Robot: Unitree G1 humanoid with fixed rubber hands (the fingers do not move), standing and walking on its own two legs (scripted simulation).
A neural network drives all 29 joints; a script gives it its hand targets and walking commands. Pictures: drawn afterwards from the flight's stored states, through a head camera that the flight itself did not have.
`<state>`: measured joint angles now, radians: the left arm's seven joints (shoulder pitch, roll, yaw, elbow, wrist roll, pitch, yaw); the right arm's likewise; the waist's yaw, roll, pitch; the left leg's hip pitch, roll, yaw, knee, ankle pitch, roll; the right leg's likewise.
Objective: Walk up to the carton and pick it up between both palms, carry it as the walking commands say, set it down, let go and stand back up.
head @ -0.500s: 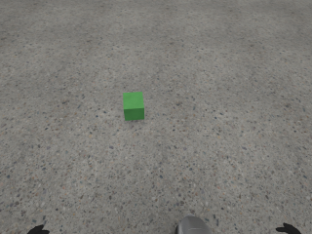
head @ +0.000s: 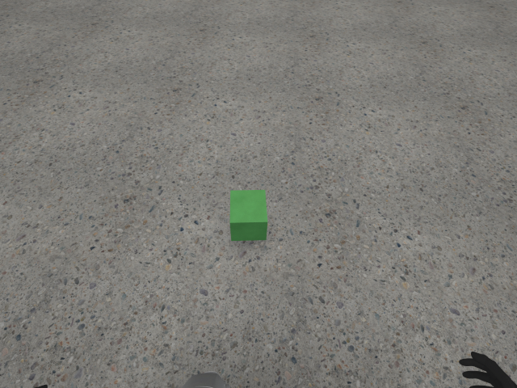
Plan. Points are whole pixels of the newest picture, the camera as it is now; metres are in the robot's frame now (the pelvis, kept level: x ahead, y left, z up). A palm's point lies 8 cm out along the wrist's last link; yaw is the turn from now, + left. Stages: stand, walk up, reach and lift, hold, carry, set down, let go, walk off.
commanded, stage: walk up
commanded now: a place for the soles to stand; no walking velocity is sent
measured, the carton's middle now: (248, 215) +0.90 +0.09 -0.68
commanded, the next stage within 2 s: none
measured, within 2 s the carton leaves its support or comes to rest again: neither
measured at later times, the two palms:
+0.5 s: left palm (64, 278) +0.28 +0.36 -0.04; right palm (459, 323) +0.25 -0.32 -0.07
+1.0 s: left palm (125, 205) +0.47 +0.33 -0.08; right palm (445, 274) +0.35 -0.34 -0.08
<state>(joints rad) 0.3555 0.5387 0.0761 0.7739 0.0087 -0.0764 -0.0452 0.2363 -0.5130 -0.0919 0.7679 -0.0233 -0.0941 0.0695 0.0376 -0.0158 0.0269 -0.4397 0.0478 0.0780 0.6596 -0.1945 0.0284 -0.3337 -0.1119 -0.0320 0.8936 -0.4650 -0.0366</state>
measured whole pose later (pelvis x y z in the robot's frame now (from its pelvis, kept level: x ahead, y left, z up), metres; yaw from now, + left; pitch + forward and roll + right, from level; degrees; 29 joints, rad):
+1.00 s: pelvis +0.32 +0.01 -0.01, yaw -4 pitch -2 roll +0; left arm 0.17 0.47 0.06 0.80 0.02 -0.04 -0.03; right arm 0.30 -0.48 -0.04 0.81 0.00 -0.05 -0.02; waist -0.03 -0.01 0.09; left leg -0.36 0.05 0.04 0.87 -0.53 0.02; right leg -0.45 -0.05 -0.05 0.74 -0.25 -0.02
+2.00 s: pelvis +0.41 +0.06 +0.02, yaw +3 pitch -3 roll +0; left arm 0.22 0.49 0.07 0.94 0.03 -0.01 -0.04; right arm 0.27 -0.47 -0.08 0.90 -0.02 -0.06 0.02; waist -0.02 -0.06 0.06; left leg -0.25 0.00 0.05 0.53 -0.24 0.03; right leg -0.45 -0.08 0.01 0.93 -0.35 0.01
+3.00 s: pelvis +0.49 +0.05 +0.03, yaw +7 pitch -2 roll +0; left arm 0.04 0.39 0.01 1.06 0.01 -0.01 -0.01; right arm 0.09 -0.40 -0.01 1.05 -0.01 -0.01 -0.01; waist 0.00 0.01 0.06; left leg -0.07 0.02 -0.03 0.36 -0.25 -0.02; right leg -0.14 -0.04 -0.09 0.36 -0.18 0.01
